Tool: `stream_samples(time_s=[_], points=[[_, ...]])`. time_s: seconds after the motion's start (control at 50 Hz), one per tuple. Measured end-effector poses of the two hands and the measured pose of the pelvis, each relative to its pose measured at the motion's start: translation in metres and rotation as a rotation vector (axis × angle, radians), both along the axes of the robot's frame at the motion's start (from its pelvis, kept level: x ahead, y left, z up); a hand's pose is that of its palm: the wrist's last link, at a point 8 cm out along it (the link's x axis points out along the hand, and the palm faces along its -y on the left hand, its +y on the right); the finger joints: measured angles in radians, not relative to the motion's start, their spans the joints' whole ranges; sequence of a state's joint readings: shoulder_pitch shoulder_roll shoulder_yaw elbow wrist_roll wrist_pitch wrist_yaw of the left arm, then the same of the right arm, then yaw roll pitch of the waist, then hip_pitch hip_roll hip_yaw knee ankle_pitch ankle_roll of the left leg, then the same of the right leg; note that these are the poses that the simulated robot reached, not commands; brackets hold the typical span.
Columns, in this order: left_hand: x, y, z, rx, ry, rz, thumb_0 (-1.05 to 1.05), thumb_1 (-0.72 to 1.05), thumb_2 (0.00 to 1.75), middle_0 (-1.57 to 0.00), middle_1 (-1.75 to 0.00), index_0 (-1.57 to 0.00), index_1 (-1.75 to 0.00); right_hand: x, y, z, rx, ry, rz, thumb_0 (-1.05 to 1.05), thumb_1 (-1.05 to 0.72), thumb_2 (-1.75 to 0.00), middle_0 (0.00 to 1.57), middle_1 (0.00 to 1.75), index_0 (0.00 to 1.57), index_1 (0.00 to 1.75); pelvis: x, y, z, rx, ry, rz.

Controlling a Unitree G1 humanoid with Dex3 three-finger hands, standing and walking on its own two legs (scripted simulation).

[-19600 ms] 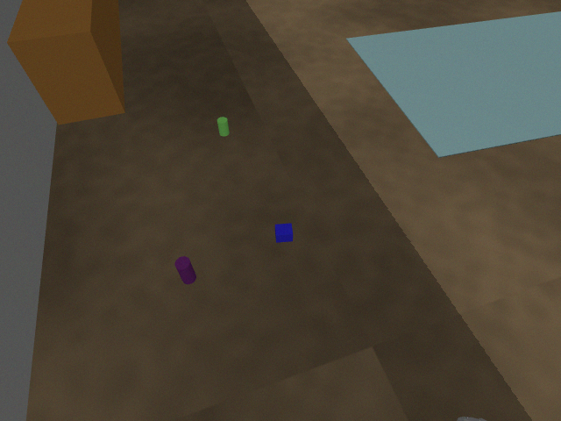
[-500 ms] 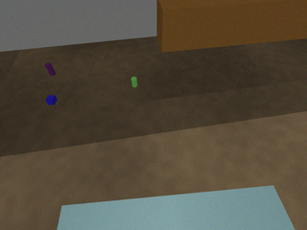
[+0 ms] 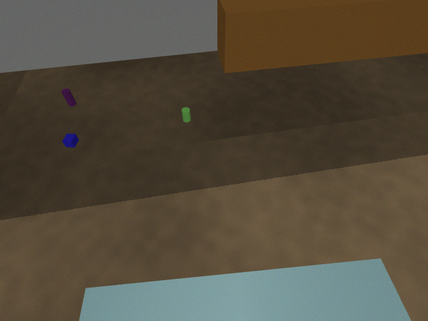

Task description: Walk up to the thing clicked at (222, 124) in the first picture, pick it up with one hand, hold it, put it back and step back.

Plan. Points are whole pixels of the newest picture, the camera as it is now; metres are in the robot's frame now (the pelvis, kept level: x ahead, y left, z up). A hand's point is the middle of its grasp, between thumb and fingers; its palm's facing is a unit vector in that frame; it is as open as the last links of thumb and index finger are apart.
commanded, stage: stand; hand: left
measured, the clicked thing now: (186, 114) +1.46 +0.21 -0.74
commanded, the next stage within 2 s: walk up in 0.28 s
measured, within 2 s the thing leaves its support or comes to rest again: neither
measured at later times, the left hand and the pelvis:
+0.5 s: hand out of the picture +0.05 +0.31 -0.15, palm faces +0.08 -0.93 -0.36, open 7.4 cm; pelvis +0.03 +0.03 +0.00, yaw +2 degrees
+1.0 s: hand (87, 240) +0.32 +0.33 -0.15, palm faces -0.11 -0.93 -0.34, open 7.4 cm; pelvis +0.23 +0.06 -0.01, yaw -2 degrees
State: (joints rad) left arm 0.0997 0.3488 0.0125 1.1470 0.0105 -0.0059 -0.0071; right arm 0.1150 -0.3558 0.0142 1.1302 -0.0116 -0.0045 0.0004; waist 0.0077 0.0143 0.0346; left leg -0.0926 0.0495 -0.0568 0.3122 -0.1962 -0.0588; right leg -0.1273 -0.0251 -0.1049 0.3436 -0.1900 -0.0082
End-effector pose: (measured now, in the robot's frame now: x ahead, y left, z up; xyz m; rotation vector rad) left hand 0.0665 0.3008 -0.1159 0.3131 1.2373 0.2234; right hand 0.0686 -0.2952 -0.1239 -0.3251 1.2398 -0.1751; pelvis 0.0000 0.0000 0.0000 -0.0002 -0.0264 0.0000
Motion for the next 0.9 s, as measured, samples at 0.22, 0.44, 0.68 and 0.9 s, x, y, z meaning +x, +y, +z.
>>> stream_samples(time_s=[0.22,0.44,0.68,0.9], points=[[0.0,0.0,0.0,0.0,0.005,-0.007,0.01,0.9,0.89,-0.21,-0.3,-0.21,-0.3,-0.004,0.001,-0.001,0.003,0.005,-0.005,0.0,-0.91,-0.89,0.2,0.3,0.2,0.29,-0.001,0.001,0.0,0.002,0.0,-0.005],[-0.012,0.03,0.006,0.0,-0.077,0.055,0.01,0.9,0.89,-0.21,-0.3,-0.21,-0.3,0.015,-0.007,0.012,-0.027,0.015,0.052,0.0,-0.91,-0.89,0.21,0.3,0.2,0.3,0.016,0.013,-0.002,0.003,-0.004,0.039],[0.034,0.11,-0.033,0.014,0.057,0.03,0.01,0.91,0.89,-0.2,-0.3,-0.2,-0.3,0.083,0.025,0.026,-0.132,-0.15,-0.012,0.0,-0.91,-0.89,0.2,0.3,0.2,0.29,0.089,0.07,-0.028,0.008,-0.027,0.018],[0.175,0.092,-0.005,-0.041,-0.033,-0.084,0.01,0.91,0.89,-0.21,-0.3,-0.2,-0.3,0.107,0.054,0.023,-0.046,-0.034,-0.078,0.0,-0.9,-0.89,0.21,0.3,0.2,0.3,0.177,0.074,-0.006,0.027,-0.026,-0.015]])
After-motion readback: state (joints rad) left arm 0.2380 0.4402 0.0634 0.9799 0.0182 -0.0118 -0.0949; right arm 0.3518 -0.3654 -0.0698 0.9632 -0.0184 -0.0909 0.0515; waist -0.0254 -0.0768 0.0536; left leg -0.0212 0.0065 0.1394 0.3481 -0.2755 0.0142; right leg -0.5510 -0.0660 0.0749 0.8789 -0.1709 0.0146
